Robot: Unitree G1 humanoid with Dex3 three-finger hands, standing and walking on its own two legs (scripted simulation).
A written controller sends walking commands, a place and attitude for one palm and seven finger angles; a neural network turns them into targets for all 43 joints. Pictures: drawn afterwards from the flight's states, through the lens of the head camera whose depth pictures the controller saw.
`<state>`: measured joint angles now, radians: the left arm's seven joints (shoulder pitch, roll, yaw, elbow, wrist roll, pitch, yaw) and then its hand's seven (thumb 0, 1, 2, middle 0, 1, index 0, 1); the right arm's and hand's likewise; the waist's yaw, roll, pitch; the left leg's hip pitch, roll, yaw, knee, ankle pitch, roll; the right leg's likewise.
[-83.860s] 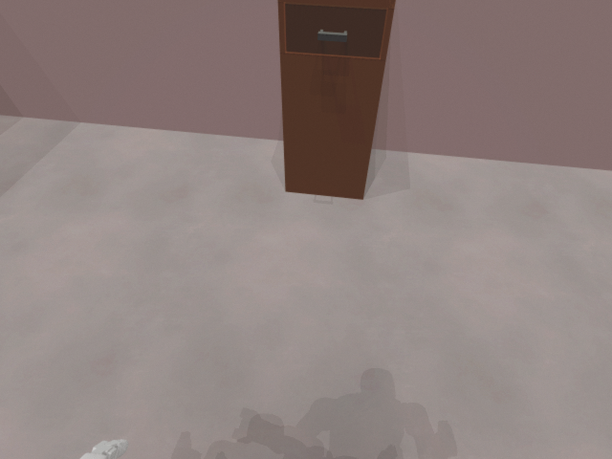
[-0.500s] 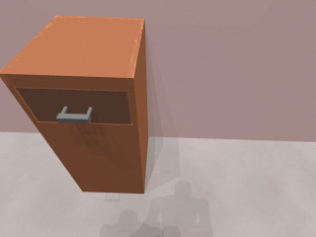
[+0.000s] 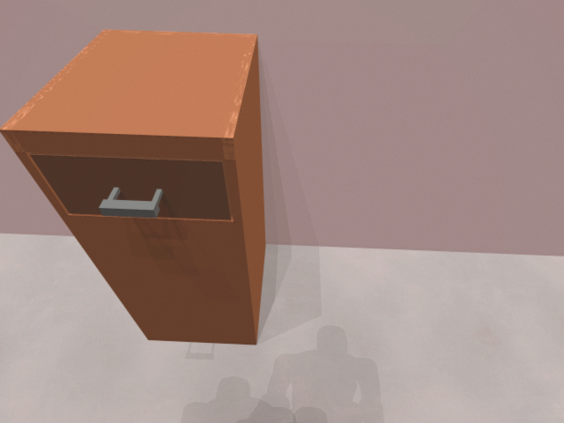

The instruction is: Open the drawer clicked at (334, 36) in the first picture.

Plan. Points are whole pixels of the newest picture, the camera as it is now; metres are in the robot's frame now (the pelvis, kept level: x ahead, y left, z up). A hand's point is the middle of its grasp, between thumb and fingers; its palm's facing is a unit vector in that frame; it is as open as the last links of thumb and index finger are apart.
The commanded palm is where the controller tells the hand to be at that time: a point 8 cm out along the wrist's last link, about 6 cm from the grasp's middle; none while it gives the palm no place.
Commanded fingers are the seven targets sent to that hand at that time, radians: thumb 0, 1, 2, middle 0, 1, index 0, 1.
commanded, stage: shuffle to correct the standing spot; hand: left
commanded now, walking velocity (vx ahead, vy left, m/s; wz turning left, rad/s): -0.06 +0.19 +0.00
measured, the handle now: (133, 200) +0.48 +0.32 +0.00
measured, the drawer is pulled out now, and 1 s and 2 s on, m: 0.00 0.00 0.00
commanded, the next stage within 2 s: come to a stop and stand still in 0.38 s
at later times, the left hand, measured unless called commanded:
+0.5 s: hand out of the picture -0.07 +0.31 -0.19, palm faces +0.11 -0.96 -0.26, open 7.4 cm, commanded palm none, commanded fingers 0.00 0.90 0.90 -0.20 -0.30 -0.20 -0.30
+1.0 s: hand out of the picture +0.01 +0.29 -0.17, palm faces -0.02 -0.98 -0.20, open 7.3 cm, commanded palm none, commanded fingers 0.00 0.90 0.90 -0.20 -0.30 -0.20 -0.30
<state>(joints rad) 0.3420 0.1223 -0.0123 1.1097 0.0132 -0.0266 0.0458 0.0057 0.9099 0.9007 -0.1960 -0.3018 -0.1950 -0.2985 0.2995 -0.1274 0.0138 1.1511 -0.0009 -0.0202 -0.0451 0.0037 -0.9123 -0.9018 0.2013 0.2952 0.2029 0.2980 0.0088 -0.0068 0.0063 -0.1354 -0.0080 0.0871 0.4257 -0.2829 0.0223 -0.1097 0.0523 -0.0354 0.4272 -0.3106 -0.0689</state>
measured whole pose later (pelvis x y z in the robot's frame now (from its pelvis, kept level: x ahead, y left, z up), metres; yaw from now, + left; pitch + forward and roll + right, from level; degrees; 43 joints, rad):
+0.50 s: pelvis -0.05 +0.10 -0.02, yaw +2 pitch +0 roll +1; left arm 0.32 0.23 0.07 1.00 0.04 0.04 0.03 0.01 0.91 0.90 -0.20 -0.30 -0.20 -0.30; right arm 0.19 -0.22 -0.06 0.94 -0.01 0.01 0.00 0.00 -0.91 -0.90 0.20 0.30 0.20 0.30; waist 0.04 -0.04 0.04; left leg -0.30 0.03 0.04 0.54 -0.23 -0.02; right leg -0.31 -0.12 0.01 0.67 -0.40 0.04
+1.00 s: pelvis -0.07 +0.11 +0.00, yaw +0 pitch +0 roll +0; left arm 0.20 0.17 0.04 1.00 0.02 0.01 0.01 0.00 0.93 0.90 -0.20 -0.30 -0.19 -0.30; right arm 0.37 -0.16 -0.02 1.11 -0.02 0.02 -0.03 0.01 -0.91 -0.90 0.20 0.30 0.21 0.30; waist -0.06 0.00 0.03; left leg -0.30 0.04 0.05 0.52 -0.25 -0.01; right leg -0.21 0.01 -0.03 0.50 -0.28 -0.03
